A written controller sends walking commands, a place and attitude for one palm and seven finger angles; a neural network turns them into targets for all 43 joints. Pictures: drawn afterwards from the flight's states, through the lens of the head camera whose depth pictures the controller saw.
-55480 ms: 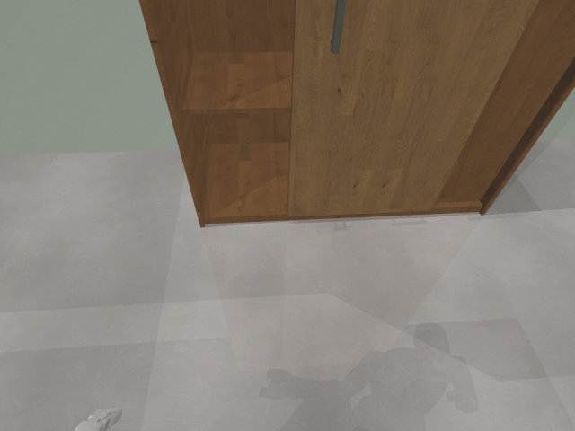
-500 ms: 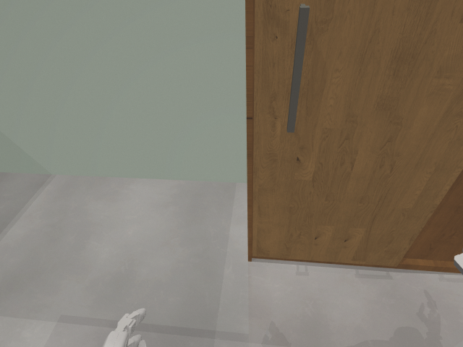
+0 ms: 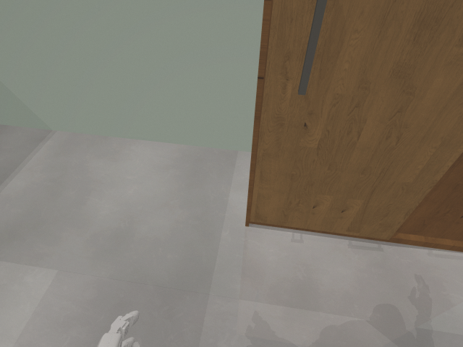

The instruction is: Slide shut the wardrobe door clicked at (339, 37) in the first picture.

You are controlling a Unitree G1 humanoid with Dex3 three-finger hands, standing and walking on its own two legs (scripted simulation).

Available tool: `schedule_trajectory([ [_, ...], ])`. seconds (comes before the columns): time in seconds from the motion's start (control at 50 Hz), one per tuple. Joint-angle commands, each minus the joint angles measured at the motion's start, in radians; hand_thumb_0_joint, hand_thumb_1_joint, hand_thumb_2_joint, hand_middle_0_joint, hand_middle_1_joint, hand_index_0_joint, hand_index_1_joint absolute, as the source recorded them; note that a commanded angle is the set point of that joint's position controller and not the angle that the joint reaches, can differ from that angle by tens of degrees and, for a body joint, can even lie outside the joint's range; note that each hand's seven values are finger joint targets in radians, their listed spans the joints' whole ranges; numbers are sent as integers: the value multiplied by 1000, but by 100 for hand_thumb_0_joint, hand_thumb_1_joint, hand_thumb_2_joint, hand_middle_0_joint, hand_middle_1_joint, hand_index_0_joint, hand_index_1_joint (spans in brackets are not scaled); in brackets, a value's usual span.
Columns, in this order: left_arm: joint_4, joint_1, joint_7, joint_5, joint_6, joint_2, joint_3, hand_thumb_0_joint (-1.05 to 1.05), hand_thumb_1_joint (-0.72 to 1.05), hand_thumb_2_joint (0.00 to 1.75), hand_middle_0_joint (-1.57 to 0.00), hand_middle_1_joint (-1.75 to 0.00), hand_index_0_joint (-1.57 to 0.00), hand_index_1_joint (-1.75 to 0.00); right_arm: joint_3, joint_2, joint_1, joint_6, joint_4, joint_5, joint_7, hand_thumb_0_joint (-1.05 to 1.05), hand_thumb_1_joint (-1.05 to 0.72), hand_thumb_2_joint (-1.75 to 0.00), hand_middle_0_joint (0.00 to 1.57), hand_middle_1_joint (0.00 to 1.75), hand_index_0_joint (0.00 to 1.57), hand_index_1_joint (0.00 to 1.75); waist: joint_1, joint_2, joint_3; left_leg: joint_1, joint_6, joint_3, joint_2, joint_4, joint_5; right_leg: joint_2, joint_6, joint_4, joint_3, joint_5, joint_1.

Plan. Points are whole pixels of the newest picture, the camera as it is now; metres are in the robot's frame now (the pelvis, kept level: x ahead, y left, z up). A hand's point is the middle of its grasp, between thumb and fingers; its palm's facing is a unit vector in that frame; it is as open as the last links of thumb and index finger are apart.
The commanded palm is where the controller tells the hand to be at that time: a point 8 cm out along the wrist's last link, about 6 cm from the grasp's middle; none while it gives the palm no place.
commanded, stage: stop stepping back and stand still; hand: right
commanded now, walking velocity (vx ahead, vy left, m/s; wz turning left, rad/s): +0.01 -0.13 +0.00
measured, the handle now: (313, 32) +0.78 -0.14 +0.21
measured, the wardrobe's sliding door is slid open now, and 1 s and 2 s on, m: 0.00 0.00 0.00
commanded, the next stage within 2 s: let the arm hang, fingers relaxed in 0.72 s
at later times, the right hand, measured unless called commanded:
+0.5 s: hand out of the picture +0.25 -0.29 +0.18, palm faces +0.40 +0.78 -0.48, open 7.4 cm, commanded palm +0.19 -0.32 +0.19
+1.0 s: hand (402, 320) +0.21 -0.29 -0.07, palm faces +0.02 +0.92 -0.40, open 7.4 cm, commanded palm none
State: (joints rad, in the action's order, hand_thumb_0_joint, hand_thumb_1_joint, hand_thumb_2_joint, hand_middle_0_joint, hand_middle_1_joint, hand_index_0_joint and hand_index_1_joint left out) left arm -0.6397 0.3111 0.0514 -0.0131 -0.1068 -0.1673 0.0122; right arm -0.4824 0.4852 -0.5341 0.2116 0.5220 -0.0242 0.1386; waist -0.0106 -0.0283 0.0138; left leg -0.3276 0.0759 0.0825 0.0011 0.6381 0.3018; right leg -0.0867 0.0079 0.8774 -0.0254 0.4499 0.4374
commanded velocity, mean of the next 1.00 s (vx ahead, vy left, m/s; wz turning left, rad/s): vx -0.01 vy -0.01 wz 0.00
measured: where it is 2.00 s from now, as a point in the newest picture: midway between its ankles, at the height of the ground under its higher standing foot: outside the picture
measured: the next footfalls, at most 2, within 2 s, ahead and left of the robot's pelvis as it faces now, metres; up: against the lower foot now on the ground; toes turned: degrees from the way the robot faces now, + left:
right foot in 0.22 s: +0.09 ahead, -0.14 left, +0.00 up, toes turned -4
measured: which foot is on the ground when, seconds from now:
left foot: down 0.00-1.00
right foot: up 0.00-0.20, down 0.22-1.00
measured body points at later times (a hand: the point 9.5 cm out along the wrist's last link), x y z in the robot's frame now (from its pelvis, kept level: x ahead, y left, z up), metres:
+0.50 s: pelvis +0.04 -0.03 +0.01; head +0.07 -0.03 +0.46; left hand +0.22 +0.20 -0.06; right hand +0.22 -0.33 +0.21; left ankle +0.03 +0.08 -0.72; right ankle +0.05 -0.13 -0.72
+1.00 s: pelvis +0.03 -0.05 +0.01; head +0.03 -0.03 +0.46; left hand +0.17 +0.21 -0.11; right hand +0.21 -0.33 -0.04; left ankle +0.03 +0.08 -0.72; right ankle +0.05 -0.13 -0.72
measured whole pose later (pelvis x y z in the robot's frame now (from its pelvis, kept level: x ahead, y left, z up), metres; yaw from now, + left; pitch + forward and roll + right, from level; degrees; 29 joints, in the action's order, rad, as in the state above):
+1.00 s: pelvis +0.03 -0.05 +0.01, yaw +0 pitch +1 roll +0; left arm -0.80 0.13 -0.01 -0.01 -0.01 -0.30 0.00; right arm -0.06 0.32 -0.22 -0.04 -0.50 0.02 0.01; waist -0.02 0.06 -0.01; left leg -0.31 -0.02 0.05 0.04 0.60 0.30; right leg 0.00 0.06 0.60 -0.10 0.28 0.34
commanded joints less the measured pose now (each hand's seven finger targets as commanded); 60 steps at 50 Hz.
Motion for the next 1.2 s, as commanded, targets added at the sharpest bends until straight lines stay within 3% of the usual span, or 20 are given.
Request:
schedule_trajectory([
  [0.0, 107, -128, 11, -4, -59, -146, -63, 0, 90, 90, -20, -30, -20, -30, -105, 128, 145, 48, 130, -14, 12, 0, -90, -90, 20, 30, 20, 30, -2, -64, -31, 20, 121, -558, 305, -462, 470, 30, -10, 314, 23, -32, 199],
  [0.02, 105, -136, 19, -2, -65, -143, -57, 0, 90, 90, -20, -30, -20, -30, -77, 86, 95, 47, 72, -13, 9, 0, -90, -90, 20, 30, 20, 30, -3, -44, 22, -16, 118, -483, 294, -450, 337, 13, -9, 222, 10, -75, 156],
  [0.06, 102, -146, 29, 0, -73, -137, -42, 0, 90, 90, -20, -30, -20, -30, -45, 72, 110, 57, 64, -9, 16, 0, -90, -90, 20, 30, 20, 30, 2, -83, -3, -7, 83, -326, 257, -408, 123, 25, -3, 13, -37, -112, 27],
  [0.12, 111, -166, 40, -9, -97, -137, -39, 0, 90, 90, -20, -30, -20, -30, -36, 88, 144, 67, 108, 1, 33, 0, -90, -90, 20, 30, 20, 30, 23, -110, -51, 18, 44, -247, 222, -343, 75, 66, 18, -309, -80, -154, -182],
  [0.14, 115, -161, 40, -11, -101, -144, -42, 0, 90, 90, -20, -30, -20, -30, -31, 86, 154, 73, 135, 4, 33, 0, -90, -90, 20, 30, 20, 30, 20, -68, -55, -1, 22, -237, 200, -313, 87, 67, 25, -395, -67, -179, -251],
  [0.2, 156, -177, 34, 1, -98, -190, -64, 0, 90, 90, -20, -30, -20, -30, -53, 109, 156, 96, 228, 5, 36, 0, -90, -90, 20, 30, 20, 30, 36, 186, -104, -4, -67, -134, 61, -95, -45, -122, 94, -498, 166, -353, -313],
  [0.22, 156, -180, 28, 12, -90, -192, -67, 0, 90, 90, -20, -30, -20, -30, -65, 111, 105, 93, 184, 2, 31, 0, -90, -90, 20, 30, 20, 30, 43, 182, -114, 25, -86, -134, 41, -96, -11, -131, 94, -496, 171, -299, -258],
  [0.26, 158, -189, 23, 6, -81, -156, -44, 0, 90, 90, -20, -30, -20, -30, -83, 108, 85, 87, 184, 5, 29, 0, -90, -90, 20, 30, 20, 30, 31, 262, -46, 113, -80, -71, 29, -87, -49, -105, 81, -565, 144, -194, -110],
  [0.36, 168, -164, 12, 15, -67, -152, -57, 0, 90, 90, -20, -30, -20, -30, -82, 90, 18, 78, 129, -16, 25, 0, -90, -90, 20, 30, 20, 30, 11, -2, -140, 154, -43, -204, 114, -212, -353, 0, 18, -359, 0, -376, -195],
  [0.4, 174, -165, 13, 15, -62, -157, -58, 0, 90, 90, -20, -30, -20, -30, -64, 74, 16, 69, 117, -23, 24, 0, -90, -90, 20, 30, 20, 30, 6, 13, -156, 159, -39, -198, 123, -202, -430, 3, 10, -364, -4, -425, -226],
  [0.5, 193, -188, 24, 13, -50, -161, -47, 0, 90, 90, -20, -30, -20, -30, -71, 103, 34, 61, 164, -21, 25, 0, -90, -90, 20, 30, 20, 30, 19, 99, -163, 157, -69, -113, 62, -163, -381, -39, 21, -437, 33, -547, -266],
  [0.78, 184, -179, 29, 11, -50, -158, -45, 0, 90, 90, -20, -30, -20, -30, -71, 90, -16, 61, 151, -27, 32, 0, -90, -90, 20, 30, 20, 30, 18, 86, -164, 182, -71, -116, 57, -199, -358, -26, 12, -451, 19, -457, -224],
  [0.8, -56, -229, -59, 30, -111, -301, -99, 0, 90, 90, -20, -30, -20, -30, 397, -74, 68, -70, -628, 39, -94, 0, -90, -90, 20, 30, 20, 30, -50, 71, -118, 37, -56, -64, 124, -77, -461, -47, 16, -288, 14, -600, -244],
  [0.82, -29, -173, -64, 33, -28, -327, -103, 0, 90, 90, -20, -30, -20, -30, 362, -63, 115, -170, -628, 38, -123, 0, -90, -90, 20, 30, 20, 30, -24, 101, -150, 39, -53, -111, 145, -110, -351, -66, 14, -327, 33, -574, -219],
  [0.84, -30, -158, -63, 24, 4, -297, -96, 0, 90, 90, -20, -30, -20, -30, 366, -70, 151, -190, -668, 47, -125, 0, -90, -90, 20, 30, 20, 30, -18, 60, -142, 35, -50, -82, 115, -90, -250, -74, 31, -341, 59, -511, -178],
  [0.88, -30, -175, -61, 10, 43, -277, -66, 0, 90, 90, -20, -30, -20, -30, 386, -72, 204, -202, -784, 47, -131, 0, -90, -90, 20, 30, 20, 30, -1, -19, -79, 54, -56, -71, 86, -77, -113, -82, 64, -401, 109, -393, -76],
  [0.94, -80, -164, -58, -7, 79, -250, -52, 0, 90, 90, -20, -30, -20, -30, 415, -69, 278, -209, -987, 55, -127, 0, -90, -90, 20, 30, 20, 30, 0, -123, -53, 64, -40, -126, 113, -152, -103, -31, 46, -408, 95, -304, -91],
  [0.98, -124, -152, -57, -16, 98, -227, -44, 0, 90, 90, -20, -30, -20, -30, 435, -82, 323, -217, -1118, 53, -123, 0, -90, -90, 20, 30, 20, 30, -8, -84, -23, 38, -36, -147, 123, -197, -49, -9, 37, -430, 81, -244, -120],
  [1.06, -212, -134, -49, -18, 110, -188, -32, 0, 90, 90, -20, -30, -20, -30, 453, -112, 316, -216, -1320, 47, -119, 0, -90, -90, 20, 30, 20, 30, 0, 102, -25, 81, -43, -145, 97, -233, -22, -13, 33, -500, 75, -177, -141],
  [1.18, -316, -60, -29, -13, 107, -150, -43, 0, 90, 90, -20, -30, -20, -30, 444, -149, 273, -203, -1488, 41, -116, 0, -90, -90, 20, 30, 20, 30, 2, 176, -60, 139, -29, -123, 96, -269, -94, -25, 32, -514, 69, -184, -177],
])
